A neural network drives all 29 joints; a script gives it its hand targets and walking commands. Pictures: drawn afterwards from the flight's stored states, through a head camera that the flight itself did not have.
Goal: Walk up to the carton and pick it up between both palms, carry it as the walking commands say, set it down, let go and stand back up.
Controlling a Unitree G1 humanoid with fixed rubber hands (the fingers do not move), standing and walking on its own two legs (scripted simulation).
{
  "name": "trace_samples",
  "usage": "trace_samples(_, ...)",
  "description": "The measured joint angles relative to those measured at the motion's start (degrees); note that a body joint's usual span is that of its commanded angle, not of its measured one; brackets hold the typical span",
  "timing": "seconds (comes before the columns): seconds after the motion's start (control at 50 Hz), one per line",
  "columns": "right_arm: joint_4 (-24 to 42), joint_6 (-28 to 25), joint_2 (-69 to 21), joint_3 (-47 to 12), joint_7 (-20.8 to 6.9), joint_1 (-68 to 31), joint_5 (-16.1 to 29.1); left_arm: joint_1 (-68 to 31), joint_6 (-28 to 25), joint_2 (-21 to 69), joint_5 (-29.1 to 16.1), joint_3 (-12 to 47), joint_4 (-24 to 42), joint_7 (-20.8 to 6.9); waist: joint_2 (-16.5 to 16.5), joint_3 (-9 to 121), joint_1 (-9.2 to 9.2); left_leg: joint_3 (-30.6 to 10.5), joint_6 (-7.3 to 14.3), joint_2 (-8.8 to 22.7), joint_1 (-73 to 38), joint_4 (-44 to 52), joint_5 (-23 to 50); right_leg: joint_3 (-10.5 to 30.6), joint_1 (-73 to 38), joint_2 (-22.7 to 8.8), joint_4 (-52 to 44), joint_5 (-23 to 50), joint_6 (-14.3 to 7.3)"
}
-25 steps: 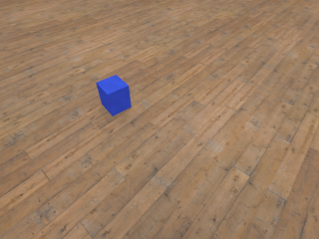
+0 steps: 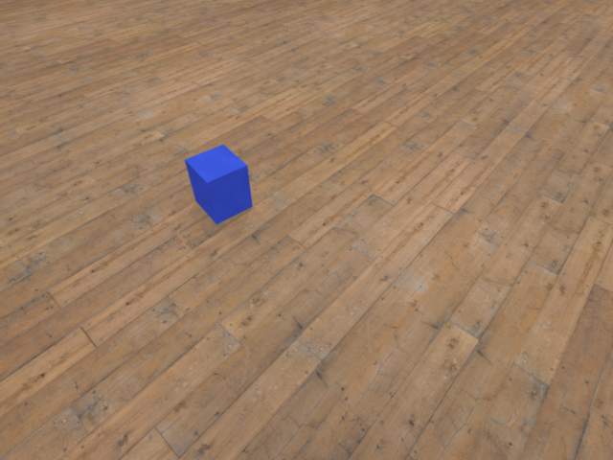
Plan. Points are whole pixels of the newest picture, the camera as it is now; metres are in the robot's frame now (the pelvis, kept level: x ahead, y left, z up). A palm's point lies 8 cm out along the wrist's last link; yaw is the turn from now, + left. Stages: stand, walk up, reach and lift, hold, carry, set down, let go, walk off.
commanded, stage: stand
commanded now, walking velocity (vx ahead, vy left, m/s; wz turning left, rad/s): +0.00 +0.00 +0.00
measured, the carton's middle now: (220, 184) +1.42 +0.40 -0.65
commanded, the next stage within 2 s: walk up in 0.62 s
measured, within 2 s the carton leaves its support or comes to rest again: neither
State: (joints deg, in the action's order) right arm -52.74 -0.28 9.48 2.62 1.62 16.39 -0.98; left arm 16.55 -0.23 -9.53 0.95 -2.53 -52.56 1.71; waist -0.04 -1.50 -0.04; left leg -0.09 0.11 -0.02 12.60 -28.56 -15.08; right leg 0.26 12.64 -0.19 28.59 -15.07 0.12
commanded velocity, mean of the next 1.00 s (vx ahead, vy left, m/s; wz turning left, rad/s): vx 0.10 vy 0.02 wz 0.05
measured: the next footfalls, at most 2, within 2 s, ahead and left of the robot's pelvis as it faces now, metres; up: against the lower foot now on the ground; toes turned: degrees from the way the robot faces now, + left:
left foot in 1.08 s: +0.05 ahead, +0.19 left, +0.00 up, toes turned +11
right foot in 1.56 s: +0.44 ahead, -0.04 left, +0.00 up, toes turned +1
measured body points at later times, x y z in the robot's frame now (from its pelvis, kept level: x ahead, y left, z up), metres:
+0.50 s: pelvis +0.00 +0.00 +0.00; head +0.01 +0.00 +0.45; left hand -0.01 +0.22 -0.16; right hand -0.01 -0.22 -0.16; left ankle +0.00 +0.12 -0.74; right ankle +0.00 -0.12 -0.74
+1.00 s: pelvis +0.01 +0.03 +0.01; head +0.00 +0.04 +0.46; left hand -0.02 +0.28 -0.15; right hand +0.08 -0.21 -0.13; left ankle +0.01 +0.17 -0.69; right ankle +0.00 -0.13 -0.74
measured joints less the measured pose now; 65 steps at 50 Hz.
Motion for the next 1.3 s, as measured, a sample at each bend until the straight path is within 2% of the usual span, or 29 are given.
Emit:
trace_samples(0.4, -9.0, 0.0, -1.8, -0.7, 0.5, 0.7, 0.2, 0.7, 0.0, 1.9, -0.1, 0.5, -9.1, 0.5, 0.0, -0.8, 0.02, 0.0, 0.0, 0.0, -2.3, 3.0, 1.5, 0.1, -2.3, 0.0, -3.1, 1.6, 0.1)
trace_samples(0.8, -12.1, 0.0, -2.8, -1.7, 0.7, 1.4, 0.2, 1.3, 0.1, 3.0, -0.2, 1.5, -12.4, 0.7, 0.0, -0.6, 0.02, -0.1, 0.0, -0.1, -2.1, 3.3, 2.0, 0.2, -2.1, -0.1, -3.4, 2.1, 0.3)
trace_samples(0.82, -12.0, 0.3, -2.6, -1.8, 0.8, 1.3, 0.2, 1.2, 0.0, 3.0, 0.2, 1.1, -12.0, 0.6, 0.1, -0.7, 0.36, 0.2, 0.0, 0.0, -1.4, 2.6, 1.8, 0.4, -1.4, -0.1, -2.8, 2.0, 0.3)
trace_samples(0.86, -10.9, 1.4, -1.6, -1.2, -0.3, 2.1, 0.2, 1.2, -0.1, 2.6, 0.0, 0.0, -11.1, 0.6, 0.4, 0.0, 0.89, 0.8, 0.1, -0.2, 3.6, -7.4, -7.8, -1.0, -0.2, -1.2, -1.4, -0.1, 0.0)
trace_samples(0.9, -8.1, 2.3, -0.2, -0.6, -2.1, 1.5, -0.4, 1.8, 0.0, 1.4, 0.3, -0.8, -10.5, 1.0, 0.4, 1.0, 1.38, 1.9, -0.6, 0.6, 11.0, -21.3, -5.1, -2.5, 0.3, -2.9, -2.1, -0.2, 0.6)
trace_samples(0.94, -5.2, 1.6, 1.1, 0.1, -3.4, -0.2, -0.7, 2.9, -0.5, 0.1, 0.6, -1.3, -10.3, 1.1, -0.1, 2.0, 1.25, 2.4, -1.1, 2.3, 15.4, -27.1, -1.9, -3.5, -0.4, -4.2, -4.6, 2.2, 1.9)
trace_samples(1.0, -1.9, 0.2, 1.9, 0.7, -4.1, -1.5, -0.7, 3.3, -1.7, -1.9, 1.0, -2.2, -10.2, 1.0, -1.5, 3.8, 0.52, 3.6, -1.2, 4.4, 13.6, -21.3, -4.7, -4.4, -2.5, -6.1, -7.0, 2.7, 3.2)
trace_samples(1.04, -0.9, -0.4, 2.2, 1.0, -3.8, -1.4, -0.6, 2.7, -2.1, -3.1, 1.3, -2.7, -10.0, 0.8, -2.3, 4.5, -0.19, 5.3, -1.6, 5.0, 8.9, -14.1, -6.3, -5.2, -2.8, -7.2, -4.4, -1.6, 3.1)
trace_samples(1.08, -0.6, -1.5, 3.2, 1.3, -2.9, -0.2, -1.1, 1.8, -1.8, -3.5, 2.0, -2.7, -9.2, 0.3, -1.0, 4.5, -1.38, 5.9, -2.3, 5.4, 4.0, -6.5, -8.2, -5.3, 0.9, -7.1, 6.9, -11.7, 0.6)
trace_samples(1.1, -1.3, -2.1, 3.0, 1.1, -2.3, 0.4, -1.5, 0.9, -1.7, -3.8, 2.1, -2.6, -8.4, -0.1, -1.1, 4.2, -2.16, 5.8, -1.9, 5.1, 5.2, -8.1, -5.9, -3.0, 5.0, -6.5, 16.7, -14.8, -0.3)
trace_samples(1.12, -2.6, -2.2, 2.2, 0.7, -1.9, 1.7, -1.6, -0.3, -1.7, -4.1, 2.0, -2.5, -7.3, -0.8, -1.7, 4.1, -2.61, 5.9, -1.0, 4.4, 6.2, -10.5, -6.1, -0.7, 9.0, -5.8, 25.5, -14.4, -0.9)
trace_samples(1.14, -3.9, -2.2, 1.2, 0.2, -1.7, 3.6, -1.6, -1.7, -1.9, -4.2, 1.8, -2.2, -6.1, -1.6, -2.1, 4.3, -2.81, 5.7, -0.2, 3.8, 5.9, -10.9, -6.7, -0.1, 12.3, -5.4, 32.1, -11.2, -0.9)
trace_samples(1.18, -5.8, -2.4, -0.6, -0.2, -2.2, 7.7, -1.2, -4.6, -2.7, -3.9, 1.7, -1.6, -4.0, -2.9, -2.1, 4.6, -3.06, 5.0, 0.8, 3.2, 3.0, -6.8, -5.9, -1.7, 17.2, -5.6, 38.2, -2.3, 0.1)
trace_samples(1.24, -6.6, -3.9, -2.3, -0.5, -2.4, 11.8, -1.0, -7.9, -2.6, -3.3, 1.6, -1.3, -1.9, -4.2, -1.9, 4.8, -3.86, 4.0, 0.7, 2.9, -2.5, 2.1, -3.1, -3.7, 21.7, -6.2, 37.1, 6.7, 1.4)
trace_samples(1.3, -6.6, -5.2, -3.3, -0.6, -2.1, 14.4, -0.7, -10.3, -1.5, -2.9, 1.2, -1.3, -1.2, -4.6, -1.4, 4.0, -4.58, 3.2, 0.3, 3.4, -7.2, 8.9, -1.4, -4.5, 25.0, -6.2, 32.9, 11.0, 1.9)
